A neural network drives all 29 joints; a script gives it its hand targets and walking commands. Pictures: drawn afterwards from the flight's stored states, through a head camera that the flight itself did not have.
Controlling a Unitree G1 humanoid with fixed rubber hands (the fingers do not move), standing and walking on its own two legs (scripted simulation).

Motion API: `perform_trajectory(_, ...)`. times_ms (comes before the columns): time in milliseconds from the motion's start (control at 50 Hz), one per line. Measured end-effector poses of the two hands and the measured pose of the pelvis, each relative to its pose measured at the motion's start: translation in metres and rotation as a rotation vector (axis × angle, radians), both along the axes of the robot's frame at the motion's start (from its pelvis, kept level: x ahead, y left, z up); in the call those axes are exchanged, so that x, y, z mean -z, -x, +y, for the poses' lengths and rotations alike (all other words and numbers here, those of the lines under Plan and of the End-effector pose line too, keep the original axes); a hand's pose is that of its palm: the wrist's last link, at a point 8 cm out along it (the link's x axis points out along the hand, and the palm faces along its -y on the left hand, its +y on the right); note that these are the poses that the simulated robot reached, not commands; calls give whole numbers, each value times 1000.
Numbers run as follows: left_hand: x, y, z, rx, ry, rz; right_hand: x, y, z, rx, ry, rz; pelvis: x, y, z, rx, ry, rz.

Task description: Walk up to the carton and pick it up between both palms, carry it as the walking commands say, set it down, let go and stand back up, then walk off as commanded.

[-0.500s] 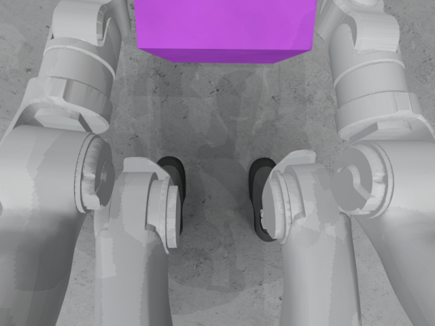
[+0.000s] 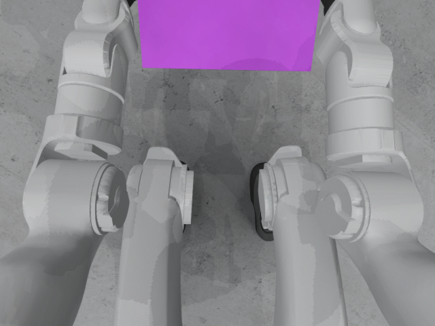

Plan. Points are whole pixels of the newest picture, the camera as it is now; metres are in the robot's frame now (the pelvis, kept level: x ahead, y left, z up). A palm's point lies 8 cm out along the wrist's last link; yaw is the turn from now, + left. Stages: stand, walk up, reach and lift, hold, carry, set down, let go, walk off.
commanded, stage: reach and lift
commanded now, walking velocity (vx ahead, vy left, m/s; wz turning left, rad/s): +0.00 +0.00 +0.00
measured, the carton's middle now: out of the picture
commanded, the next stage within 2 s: none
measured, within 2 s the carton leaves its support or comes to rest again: neither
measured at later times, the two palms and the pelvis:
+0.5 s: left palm out of the picture +0.54 +0.14 -0.08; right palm out of the picture +0.53 -0.14 -0.07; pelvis -0.01 +0.00 +0.05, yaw +0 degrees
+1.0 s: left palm out of the picture +0.51 +0.14 -0.01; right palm out of the picture +0.50 -0.15 +0.01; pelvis -0.03 +0.00 +0.09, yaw +0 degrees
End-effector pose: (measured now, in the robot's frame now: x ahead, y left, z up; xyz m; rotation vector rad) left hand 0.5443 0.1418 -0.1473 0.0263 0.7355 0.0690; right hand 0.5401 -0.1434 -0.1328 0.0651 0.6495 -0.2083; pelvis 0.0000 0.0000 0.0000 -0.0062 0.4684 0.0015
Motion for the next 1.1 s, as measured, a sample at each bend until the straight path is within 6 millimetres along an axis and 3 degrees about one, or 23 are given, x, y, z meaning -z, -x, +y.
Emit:
perform_trajectory(140,-29,4,-6,15,15,-28,-32,9,-6,25,7,-29,-6,16,5,0,16,-36)
perform_trajectory(260,-48,1,-5,12,6,-43,-51,5,-5,16,7,-43,-14,24,8,2,17,-32)
perform_trajectory(480,-60,6,0,-12,3,-12,-59,4,1,2,-12,-12,-42,14,4,-13,16,-2)
perform_trajectory(700,-110,14,-14,-6,36,-69,-112,21,-13,52,-24,-73,-69,12,3,-6,12,-68)
perform_trajectory(940,-126,35,-9,-28,42,-36,-128,37,-9,36,-30,-39,-84,28,1,4,0,-87)
perform_trajectory(1100,-161,32,-3,-22,21,-50,-161,34,-2,28,-28,-52,-99,30,2,-6,12,-120)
